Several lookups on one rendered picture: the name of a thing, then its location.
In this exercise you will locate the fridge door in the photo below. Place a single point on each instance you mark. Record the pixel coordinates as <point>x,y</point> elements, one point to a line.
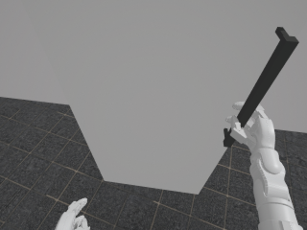
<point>151,82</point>

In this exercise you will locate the handle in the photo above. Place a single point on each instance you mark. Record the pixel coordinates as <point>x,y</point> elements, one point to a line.
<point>280,55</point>

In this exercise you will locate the robot right forearm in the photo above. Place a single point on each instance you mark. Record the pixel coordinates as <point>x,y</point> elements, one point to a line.
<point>272,199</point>

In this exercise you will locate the left robot hand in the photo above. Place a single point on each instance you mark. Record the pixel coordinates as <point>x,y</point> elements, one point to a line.
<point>68,220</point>

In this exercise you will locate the right robot hand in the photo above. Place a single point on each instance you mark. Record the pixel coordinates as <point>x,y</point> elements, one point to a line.
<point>256,135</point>

